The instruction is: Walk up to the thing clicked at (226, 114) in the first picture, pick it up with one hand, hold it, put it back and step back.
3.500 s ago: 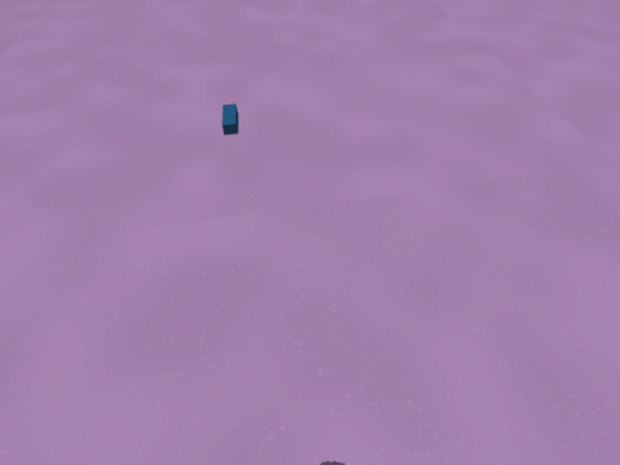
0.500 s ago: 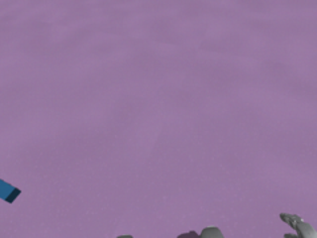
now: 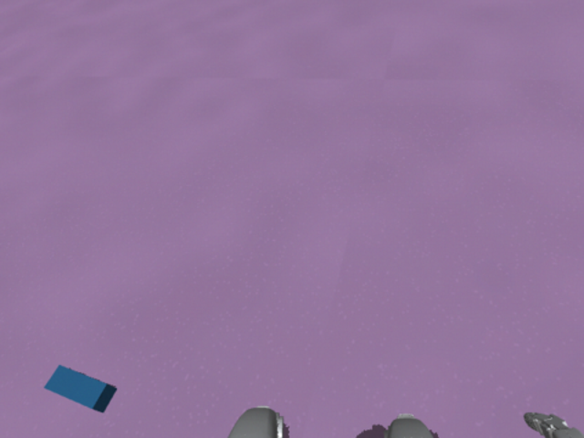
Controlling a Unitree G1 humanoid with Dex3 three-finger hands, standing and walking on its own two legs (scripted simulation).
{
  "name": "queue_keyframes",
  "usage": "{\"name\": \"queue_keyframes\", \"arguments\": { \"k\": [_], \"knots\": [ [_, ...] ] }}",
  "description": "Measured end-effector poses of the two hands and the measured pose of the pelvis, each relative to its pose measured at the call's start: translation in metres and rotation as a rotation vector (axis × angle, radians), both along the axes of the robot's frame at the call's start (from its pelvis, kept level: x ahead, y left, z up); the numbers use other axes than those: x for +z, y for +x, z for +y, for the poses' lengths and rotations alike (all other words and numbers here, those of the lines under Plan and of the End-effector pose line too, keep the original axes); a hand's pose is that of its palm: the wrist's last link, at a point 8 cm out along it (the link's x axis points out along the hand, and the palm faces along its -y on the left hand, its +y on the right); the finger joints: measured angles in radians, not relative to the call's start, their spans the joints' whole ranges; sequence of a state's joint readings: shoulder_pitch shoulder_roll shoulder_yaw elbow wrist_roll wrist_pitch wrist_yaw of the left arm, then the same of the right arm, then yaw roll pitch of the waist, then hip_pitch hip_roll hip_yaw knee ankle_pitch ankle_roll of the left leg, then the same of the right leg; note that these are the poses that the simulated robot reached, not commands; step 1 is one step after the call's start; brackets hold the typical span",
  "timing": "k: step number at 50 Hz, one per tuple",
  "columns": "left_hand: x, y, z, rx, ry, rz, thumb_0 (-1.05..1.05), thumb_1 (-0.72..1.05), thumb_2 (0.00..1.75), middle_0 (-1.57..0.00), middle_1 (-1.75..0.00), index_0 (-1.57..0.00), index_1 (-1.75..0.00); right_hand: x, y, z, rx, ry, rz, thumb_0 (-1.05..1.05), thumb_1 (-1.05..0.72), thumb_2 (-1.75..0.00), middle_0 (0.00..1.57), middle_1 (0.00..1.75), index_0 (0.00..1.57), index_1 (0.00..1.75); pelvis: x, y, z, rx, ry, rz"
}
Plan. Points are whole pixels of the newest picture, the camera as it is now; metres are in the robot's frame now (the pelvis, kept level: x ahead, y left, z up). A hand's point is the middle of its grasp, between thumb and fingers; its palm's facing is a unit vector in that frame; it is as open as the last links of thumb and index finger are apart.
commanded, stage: walk up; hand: left
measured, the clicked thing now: (80, 388) +0.40 +0.86 -0.71
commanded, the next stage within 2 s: none
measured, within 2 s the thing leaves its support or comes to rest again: neither
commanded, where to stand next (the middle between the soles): -0.06 +0.68 m, yaw -19 degrees
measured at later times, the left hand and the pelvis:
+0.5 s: hand out of the picture +0.12 +0.51 -0.12, palm faces -0.21 -0.83 -0.51, open 7.4 cm; pelvis -0.01 +0.24 +0.00, yaw -8 degrees
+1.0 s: hand out of the picture +0.09 +0.81 -0.14, palm faces -0.16 -0.79 -0.59, open 7.4 cm; pelvis -0.06 +0.50 -0.01, yaw -11 degrees
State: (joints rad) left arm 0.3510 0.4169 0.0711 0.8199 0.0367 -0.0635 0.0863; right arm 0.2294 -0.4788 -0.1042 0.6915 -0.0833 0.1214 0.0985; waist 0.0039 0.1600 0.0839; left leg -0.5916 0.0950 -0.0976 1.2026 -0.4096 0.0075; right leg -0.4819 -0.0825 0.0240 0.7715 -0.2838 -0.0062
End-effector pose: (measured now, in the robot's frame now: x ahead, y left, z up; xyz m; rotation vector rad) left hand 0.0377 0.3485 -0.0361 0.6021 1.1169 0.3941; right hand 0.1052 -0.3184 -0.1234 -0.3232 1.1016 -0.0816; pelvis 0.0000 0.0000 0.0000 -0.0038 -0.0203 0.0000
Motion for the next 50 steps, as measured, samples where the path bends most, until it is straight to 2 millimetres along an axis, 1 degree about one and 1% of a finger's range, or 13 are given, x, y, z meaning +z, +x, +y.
{"name": "queue_keyframes", "arguments": {
  "k": [6,8,10,13,18,24,28,34,37,41,43,45,50],
  "knots": [
    [-0.016,0.011,0.097,-0.055,0.029,0.009,0.00,0.89,0.90,-0.21,-0.30,-0.21,-0.30,0.005,0.000,0.051,-0.021,-0.087,-0.030,0.00,-0.90,-0.90,0.21,0.30,0.20,0.30,-0.019,-0.006,0.078,-0.033,-0.023,0.032],
    [-0.028,0.017,0.132,-0.062,0.035,0.018,0.00,0.89,0.90,-0.21,-0.30,-0.21,-0.30,0.008,-0.010,0.074,-0.036,-0.121,-0.029,0.00,-0.90,-0.90,0.21,0.30,0.20,0.30,-0.026,-0.010,0.105,-0.050,0.013,0.013],
    [-0.038,0.023,0.155,-0.047,0.033,0.035,0.01,0.90,0.90,-0.21,-0.30,-0.21,-0.30,0.013,-0.026,0.098,-0.051,-0.137,-0.024,0.00,-0.91,-0.90,0.20,0.30,0.20,0.30,-0.025,-0.010,0.127,-0.072,-0.001,0.010],
    [-0.042,0.039,0.168,-0.065,-0.016,0.061,0.01,0.90,0.90,-0.20,-0.30,-0.20,-0.30,0.025,-0.056,0.133,-0.119,-0.134,0.022,0.00,-0.90,-0.90,0.21,0.30,0.20,0.30,-0.010,-0.007,0.153,-0.066,-0.037,0.021],
    [-0.043,0.065,0.175,-0.141,-0.113,0.063,0.01,0.90,0.90,-0.20,-0.30,-0.20,-0.30,0.041,-0.096,0.183,-0.195,-0.120,0.087,0.00,-0.90,-0.90,0.21,0.30,0.20,0.30,0.009,-0.007,0.189,-0.088,-0.028,0.030],
    [-0.044,0.085,0.190,-0.229,-0.150,0.041,0.00,0.90,0.90,-0.21,-0.30,-0.21,-0.30,0.028,-0.119,0.226,-0.250,-0.108,0.107,0.01,-0.90,-0.90,0.21,0.30,0.20,0.30,0.004,-0.007,0.235,-0.137,-0.017,0.032],
    [-0.042,0.079,0.222,-0.240,-0.121,0.006,0.00,0.90,0.90,-0.21,-0.30,-0.21,-0.30,0.011,-0.111,0.260,-0.248,-0.083,0.085,0.01,-0.90,-0.90,0.21,0.30,0.20,0.30,-0.004,-0.016,0.266,-0.147,-0.069,0.001],
    [-0.023,0.066,0.290,-0.195,-0.072,-0.073,0.00,0.90,0.90,-0.21,-0.30,-0.21,-0.30,0.017,-0.085,0.313,-0.170,-0.058,0.021,0.01,-0.90,-0.90,0.21,0.30,0.20,0.30,0.001,-0.028,0.322,-0.131,-0.024,-0.015],
    [-0.021,0.062,0.333,-0.227,-0.049,-0.059,0.00,0.89,0.90,-0.21,-0.30,-0.21,-0.30,0.020,-0.073,0.337,-0.165,-0.073,-0.046,0.01,-0.90,-0.90,0.21,0.30,0.20,0.30,-0.005,-0.033,0.360,-0.146,-0.018,-0.007],
    [-0.032,0.061,0.407,-0.251,-0.017,-0.054,0.00,0.89,0.90,-0.21,-0.30,-0.21,-0.30,0.014,-0.069,0.379,-0.170,-0.122,-0.093,0.00,-0.90,-0.90,0.21,0.30,0.20,0.30,-0.025,-0.041,0.420,-0.159,-0.029,0.000],
    [-0.043,0.060,0.446,-0.241,0.003,-0.047,0.00,0.89,0.90,-0.21,-0.30,-0.21,-0.30,0.011,-0.078,0.408,-0.179,-0.138,-0.089,0.00,-0.90,-0.90,0.21,0.30,0.20,0.30,-0.032,-0.049,0.446,-0.182,0.018,-0.032],
    [-0.051,0.057,0.474,-0.203,0.016,-0.032,0.00,0.90,0.90,-0.21,-0.30,-0.21,-0.30,0.010,-0.097,0.439,-0.183,-0.132,-0.070,0.00,-0.91,-0.90,0.20,0.30,0.20,0.30,-0.033,-0.054,0.466,-0.207,0.000,-0.040],
    [-0.052,0.047,0.499,-0.187,-0.044,0.014,0.01,0.90,0.90,-0.20,-0.30,-0.20,-0.30,0.016,-0.149,0.503,-0.249,-0.083,0.058,0.00,-0.90,-0.90,0.21,0.30,0.20,0.30,-0.012,-0.064,0.498,-0.185,-0.037,-0.003]
  ]
}}
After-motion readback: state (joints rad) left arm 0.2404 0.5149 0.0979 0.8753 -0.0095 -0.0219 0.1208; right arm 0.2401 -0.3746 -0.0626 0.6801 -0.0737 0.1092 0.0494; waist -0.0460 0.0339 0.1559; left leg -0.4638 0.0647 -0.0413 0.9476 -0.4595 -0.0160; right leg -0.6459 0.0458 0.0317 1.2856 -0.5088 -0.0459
